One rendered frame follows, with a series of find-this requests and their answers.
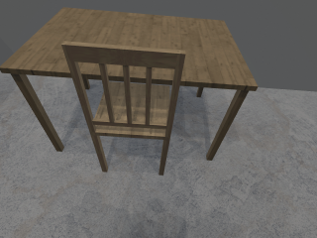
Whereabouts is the chair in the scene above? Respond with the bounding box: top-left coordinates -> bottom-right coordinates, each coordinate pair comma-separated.
61,41 -> 186,176

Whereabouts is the table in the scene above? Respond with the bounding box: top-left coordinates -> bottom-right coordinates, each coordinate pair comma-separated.
0,7 -> 258,161

